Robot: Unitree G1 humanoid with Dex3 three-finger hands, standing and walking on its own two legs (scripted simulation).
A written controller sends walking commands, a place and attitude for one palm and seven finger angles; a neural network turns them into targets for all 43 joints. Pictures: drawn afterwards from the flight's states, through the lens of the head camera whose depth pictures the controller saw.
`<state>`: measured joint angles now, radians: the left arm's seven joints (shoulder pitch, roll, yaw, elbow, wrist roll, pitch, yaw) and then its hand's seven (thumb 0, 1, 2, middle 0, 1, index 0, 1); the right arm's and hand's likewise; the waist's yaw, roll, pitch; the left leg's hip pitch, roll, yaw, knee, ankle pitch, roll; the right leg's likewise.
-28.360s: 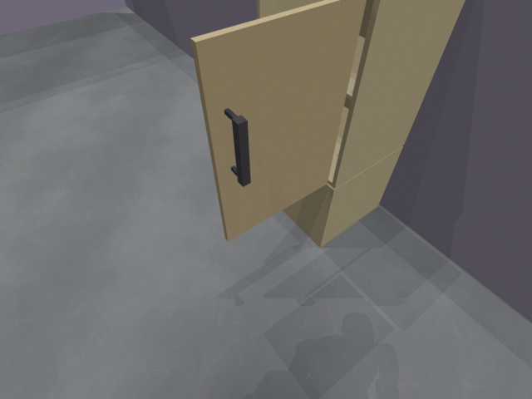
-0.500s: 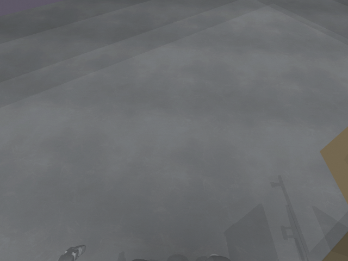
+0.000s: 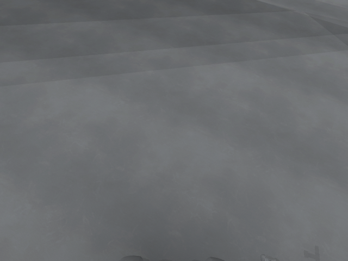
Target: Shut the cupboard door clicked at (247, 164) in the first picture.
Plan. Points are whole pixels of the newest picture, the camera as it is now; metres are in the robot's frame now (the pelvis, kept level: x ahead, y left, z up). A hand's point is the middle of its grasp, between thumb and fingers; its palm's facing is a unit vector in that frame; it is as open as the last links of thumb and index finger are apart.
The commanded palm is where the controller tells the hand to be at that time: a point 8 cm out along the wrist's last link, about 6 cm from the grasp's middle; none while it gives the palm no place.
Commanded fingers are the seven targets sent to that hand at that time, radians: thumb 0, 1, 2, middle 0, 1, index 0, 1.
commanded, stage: walk to a spot facing it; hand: left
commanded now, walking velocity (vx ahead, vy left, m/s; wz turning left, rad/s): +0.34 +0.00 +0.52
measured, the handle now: out of the picture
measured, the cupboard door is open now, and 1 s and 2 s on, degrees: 59 59 59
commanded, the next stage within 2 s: turn to face it in 0.68 s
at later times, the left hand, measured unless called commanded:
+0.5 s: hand (121, 219) +0.23 +0.15 -0.13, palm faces +0.28 -0.93 -0.24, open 7.4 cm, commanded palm none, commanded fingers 0.00 0.90 0.90 -0.20 -0.30 -0.20 -0.30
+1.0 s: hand (103, 226) +0.21 +0.20 -0.16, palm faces +0.51 -0.84 -0.21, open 7.4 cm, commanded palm none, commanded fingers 0.00 0.90 0.90 -0.20 -0.30 -0.20 -0.30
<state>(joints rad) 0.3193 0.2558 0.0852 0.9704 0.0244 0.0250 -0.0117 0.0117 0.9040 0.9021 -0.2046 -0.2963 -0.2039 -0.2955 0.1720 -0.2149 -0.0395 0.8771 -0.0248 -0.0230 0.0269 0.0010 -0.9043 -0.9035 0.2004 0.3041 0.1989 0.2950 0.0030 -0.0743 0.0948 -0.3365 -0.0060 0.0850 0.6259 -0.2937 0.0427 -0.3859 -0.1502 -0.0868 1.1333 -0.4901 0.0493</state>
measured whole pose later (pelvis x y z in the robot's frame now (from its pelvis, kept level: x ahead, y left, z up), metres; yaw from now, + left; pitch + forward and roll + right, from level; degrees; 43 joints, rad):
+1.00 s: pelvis +0.27 +0.01 +0.01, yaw +27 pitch -1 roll -1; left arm 0.26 0.22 0.05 0.95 0.02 0.04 0.02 0.01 0.91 0.90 -0.20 -0.30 -0.20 -0.29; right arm 0.10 -0.17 0.01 0.91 -0.02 0.01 -0.02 0.00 -0.90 -0.90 0.20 0.30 0.20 0.30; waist 0.04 -0.03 0.06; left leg -0.27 0.00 0.11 0.51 -0.22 0.08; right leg -0.42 -0.09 -0.01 0.95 -0.43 0.04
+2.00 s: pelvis +0.33 +0.01 +0.00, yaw -9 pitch +1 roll -1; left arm 0.13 0.22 0.06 0.85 0.02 0.03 -0.02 0.01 0.91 0.90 -0.20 -0.30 -0.20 -0.30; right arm 0.22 -0.27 -0.06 0.92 -0.01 0.07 -0.02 0.00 -0.90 -0.90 0.20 0.30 0.20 0.30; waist -0.02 0.06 0.10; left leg -0.39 0.11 0.08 1.01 -0.53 -0.06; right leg -0.29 0.01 -0.04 0.61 -0.33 -0.02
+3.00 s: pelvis +0.36 +0.03 +0.01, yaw -45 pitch +1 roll +0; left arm 0.18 0.22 0.05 0.88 0.02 0.04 -0.01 0.01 0.90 0.90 -0.21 -0.30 -0.21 -0.30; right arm 0.21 -0.25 -0.06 0.90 -0.01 0.06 0.00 0.00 -0.91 -0.90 0.20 0.30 0.20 0.29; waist -0.02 0.00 0.07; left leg -0.47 0.08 0.04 0.95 -0.41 -0.08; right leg -0.26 0.02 0.05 0.50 -0.25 -0.01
